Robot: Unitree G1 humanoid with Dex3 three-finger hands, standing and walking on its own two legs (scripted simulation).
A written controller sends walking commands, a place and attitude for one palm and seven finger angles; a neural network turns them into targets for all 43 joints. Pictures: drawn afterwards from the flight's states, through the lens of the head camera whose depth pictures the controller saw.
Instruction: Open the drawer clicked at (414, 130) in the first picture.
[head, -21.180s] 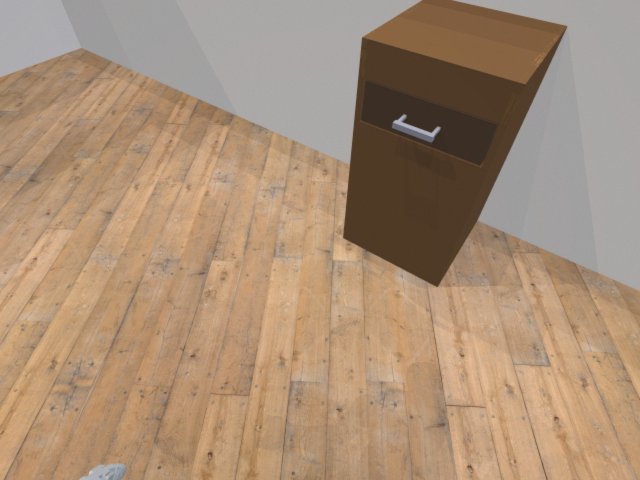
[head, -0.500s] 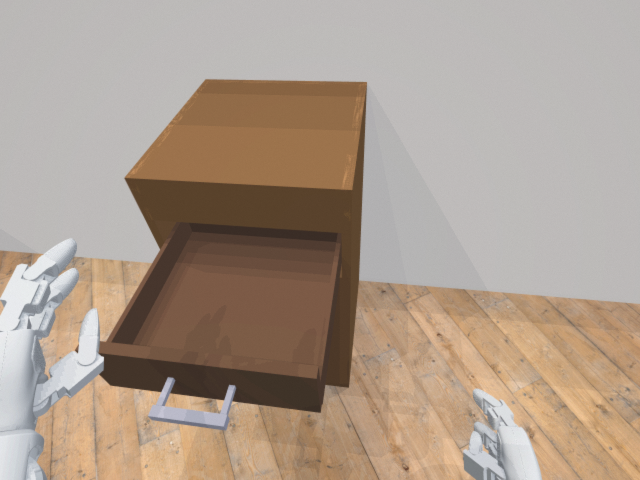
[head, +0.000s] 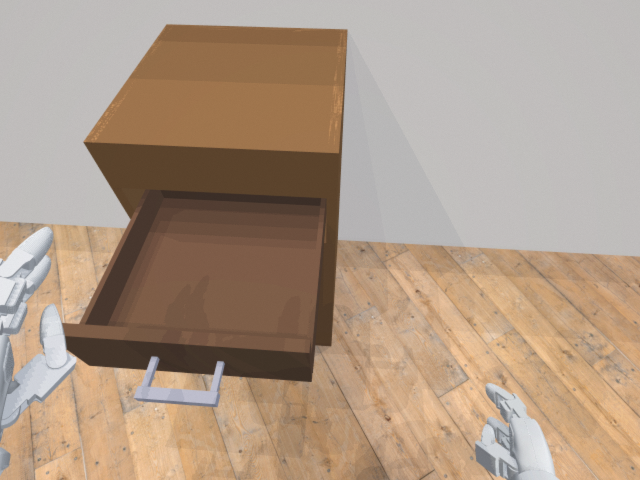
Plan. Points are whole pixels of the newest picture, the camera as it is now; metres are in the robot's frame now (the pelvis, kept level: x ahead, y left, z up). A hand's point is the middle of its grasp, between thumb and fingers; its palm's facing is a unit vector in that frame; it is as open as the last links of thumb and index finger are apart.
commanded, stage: step back with the hand held close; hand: left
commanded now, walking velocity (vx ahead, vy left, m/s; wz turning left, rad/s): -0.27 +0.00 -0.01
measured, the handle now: (181, 382) +0.27 +0.23 -0.13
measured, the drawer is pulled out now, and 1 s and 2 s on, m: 0.30 0.30 0.30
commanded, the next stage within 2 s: stop stepping back and stand still in 1.08 s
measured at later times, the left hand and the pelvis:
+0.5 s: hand (27, 432) +0.14 +0.23 +0.15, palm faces +0.39 -0.81 -0.43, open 7.4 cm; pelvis -0.05 +0.00 -0.02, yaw +1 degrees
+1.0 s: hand out of the picture +0.08 +0.18 +0.15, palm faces +0.21 -0.83 -0.51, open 7.4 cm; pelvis -0.13 -0.04 +0.00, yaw -1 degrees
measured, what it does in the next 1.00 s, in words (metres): walks backwards: right foot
